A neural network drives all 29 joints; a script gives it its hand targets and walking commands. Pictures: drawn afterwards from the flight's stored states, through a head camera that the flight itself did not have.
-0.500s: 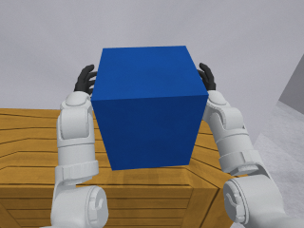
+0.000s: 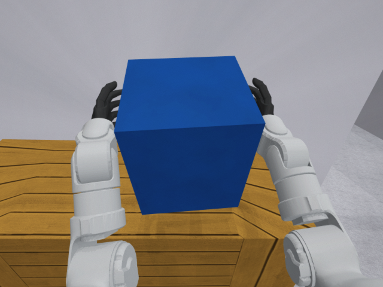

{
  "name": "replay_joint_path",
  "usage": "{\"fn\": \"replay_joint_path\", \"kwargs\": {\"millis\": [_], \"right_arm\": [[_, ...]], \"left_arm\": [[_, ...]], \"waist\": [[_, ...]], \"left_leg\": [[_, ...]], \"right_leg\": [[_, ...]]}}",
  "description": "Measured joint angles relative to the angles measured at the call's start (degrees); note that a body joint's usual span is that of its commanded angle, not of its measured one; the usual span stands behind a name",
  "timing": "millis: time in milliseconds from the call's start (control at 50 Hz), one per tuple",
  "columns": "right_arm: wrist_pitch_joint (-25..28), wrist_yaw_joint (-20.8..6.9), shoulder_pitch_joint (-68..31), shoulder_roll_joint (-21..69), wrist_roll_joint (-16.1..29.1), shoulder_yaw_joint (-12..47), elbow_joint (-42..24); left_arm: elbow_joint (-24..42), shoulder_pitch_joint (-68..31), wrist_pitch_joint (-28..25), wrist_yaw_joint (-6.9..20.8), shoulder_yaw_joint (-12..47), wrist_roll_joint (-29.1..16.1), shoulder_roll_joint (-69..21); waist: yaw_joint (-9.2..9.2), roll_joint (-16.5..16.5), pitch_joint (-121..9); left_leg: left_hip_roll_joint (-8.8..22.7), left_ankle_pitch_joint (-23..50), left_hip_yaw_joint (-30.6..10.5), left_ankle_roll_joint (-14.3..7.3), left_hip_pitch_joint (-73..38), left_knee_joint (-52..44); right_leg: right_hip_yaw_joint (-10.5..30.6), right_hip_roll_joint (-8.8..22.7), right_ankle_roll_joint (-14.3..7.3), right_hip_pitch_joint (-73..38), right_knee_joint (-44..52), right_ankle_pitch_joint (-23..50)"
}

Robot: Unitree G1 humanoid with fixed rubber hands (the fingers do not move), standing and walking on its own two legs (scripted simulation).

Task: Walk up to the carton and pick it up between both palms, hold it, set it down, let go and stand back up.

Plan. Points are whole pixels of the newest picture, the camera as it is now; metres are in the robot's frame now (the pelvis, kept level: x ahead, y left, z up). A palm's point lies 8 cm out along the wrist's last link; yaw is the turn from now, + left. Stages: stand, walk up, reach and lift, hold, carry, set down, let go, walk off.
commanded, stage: hold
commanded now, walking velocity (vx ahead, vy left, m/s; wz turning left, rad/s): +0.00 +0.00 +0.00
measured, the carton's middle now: (186, 138) +0.36 +0.00 +0.20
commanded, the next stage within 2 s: set down in 0.36 s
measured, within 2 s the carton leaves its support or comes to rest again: neither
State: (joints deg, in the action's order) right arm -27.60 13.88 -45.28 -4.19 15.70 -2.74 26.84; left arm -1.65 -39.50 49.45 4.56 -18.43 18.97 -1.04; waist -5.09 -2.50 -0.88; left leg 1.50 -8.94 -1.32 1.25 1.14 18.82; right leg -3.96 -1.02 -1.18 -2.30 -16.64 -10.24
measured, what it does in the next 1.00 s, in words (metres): stands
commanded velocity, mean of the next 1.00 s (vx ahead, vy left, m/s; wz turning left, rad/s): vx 0.00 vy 0.00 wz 0.00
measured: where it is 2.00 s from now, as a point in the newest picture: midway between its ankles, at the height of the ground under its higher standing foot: outside the picture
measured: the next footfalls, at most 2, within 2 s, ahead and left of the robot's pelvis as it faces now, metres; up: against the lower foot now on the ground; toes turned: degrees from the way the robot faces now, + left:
none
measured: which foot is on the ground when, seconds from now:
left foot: down 0.00-1.00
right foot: down 0.00-1.00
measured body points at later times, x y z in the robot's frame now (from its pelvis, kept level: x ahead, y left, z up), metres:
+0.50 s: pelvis -0.01 +0.01 +0.00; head -0.08 +0.04 +0.44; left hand +0.37 +0.16 +0.24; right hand +0.36 -0.14 +0.24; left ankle +0.03 +0.13 -0.75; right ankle +0.00 -0.10 -0.75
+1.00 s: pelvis +0.02 +0.01 +0.00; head -0.01 +0.04 +0.45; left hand +0.40 +0.16 +0.19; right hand +0.40 -0.14 +0.17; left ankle +0.03 +0.13 -0.75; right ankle +0.00 -0.10 -0.75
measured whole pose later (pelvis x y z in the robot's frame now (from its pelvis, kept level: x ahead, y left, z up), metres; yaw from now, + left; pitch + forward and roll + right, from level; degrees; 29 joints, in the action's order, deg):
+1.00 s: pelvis +0.02 +0.01 +0.00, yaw +1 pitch -11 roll +0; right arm -2.8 9.0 -36.2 1.1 4.3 -8.5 33.5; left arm -8.1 -35.5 31.7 5.4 -16.3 21.8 -2.9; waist -4.0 -4.1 7.9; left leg 0.1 -9.3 -2.1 0.8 -3.1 17.0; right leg -4.8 0.2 -0.4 -7.4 -14.0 -10.6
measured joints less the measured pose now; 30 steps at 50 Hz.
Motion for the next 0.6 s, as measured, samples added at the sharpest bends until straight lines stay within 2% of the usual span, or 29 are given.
{"fn": "replay_joint_path", "kwargs": {"millis": [140, 380, 480, 540, 600], "right_arm": [[-2.10, 0.09, -2.05, 0.62, -1.76, -0.65, 2.95], [-0.31, 0.39, -0.49, 0.85, -0.77, -0.96, -0.64], [-0.33, 0.23, -1.08, 1.65, -3.02, -2.40, 2.57], [1.02, -0.13, -1.30, 2.45, -4.66, -3.43, 4.50], [4.66, -0.82, -1.24, 3.02, -5.48, -4.15, 4.35]], "left_arm": [[-3.05, -2.29, 1.67, 2.70, -1.81, 2.09, 0.50], [0.07, -1.03, 0.17, 2.13, -0.27, 1.10, 0.76], [-5.46, -3.80, -0.64, 2.99, -2.80, 1.85, 0.29], [-8.17, -5.30, -1.82, 3.48, -3.95, 2.36, 0.37], [-6.94, -5.45, -3.94, 3.26, -2.87, 2.06, 0.96]], "waist": [[0.47, -1.12, 0.60], [-0.42, -0.17, 1.17], [-0.23, -1.25, 1.73], [0.31, -2.47, 1.95], [0.34, -3.45, 2.08]], "left_leg": [[0.05, 0.19, 0.52, 0.08, -1.48, -0.63], [-0.24, 0.76, 0.10, -0.22, 0.20, -0.20], [-0.54, 1.17, 0.56, -0.85, -1.48, -1.30], [-0.49, 1.80, 0.99, -0.70, -1.51, -2.12], [-0.41, 1.95, 0.93, -0.39, -0.31, -1.83]], "right_leg": [[0.51, 0.00, -0.28, -0.61, -0.80, -0.40], [0.10, 0.24, 0.20, 0.23, 0.18, 0.77], [0.53, 0.54, 0.32, -0.82, 0.26, 0.83], [0.95, 0.53, 0.24, -0.37, 0.34, 1.16], [0.89, 0.46, 0.15, 0.73, 0.21, 1.37]]}}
